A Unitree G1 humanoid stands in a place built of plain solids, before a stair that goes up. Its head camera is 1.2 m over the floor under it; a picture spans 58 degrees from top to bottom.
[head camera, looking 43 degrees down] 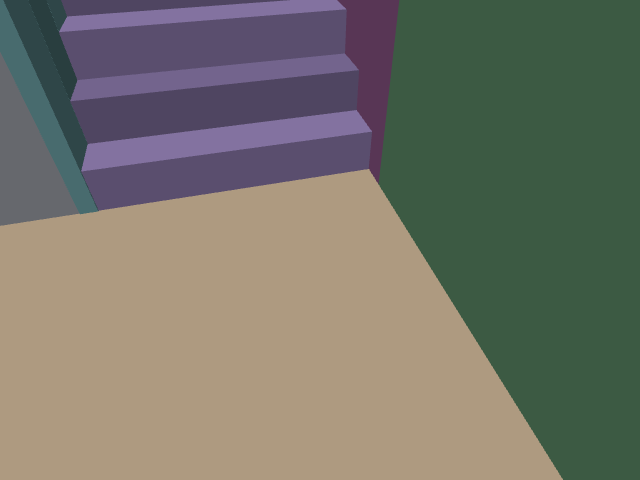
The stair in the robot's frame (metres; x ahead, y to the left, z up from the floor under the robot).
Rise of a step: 0.20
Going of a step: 0.22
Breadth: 1.25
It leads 15 degrees to the left of straight ahead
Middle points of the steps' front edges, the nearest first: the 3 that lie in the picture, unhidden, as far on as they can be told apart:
1.64 0.37 0.20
1.85 0.42 0.40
2.07 0.48 0.61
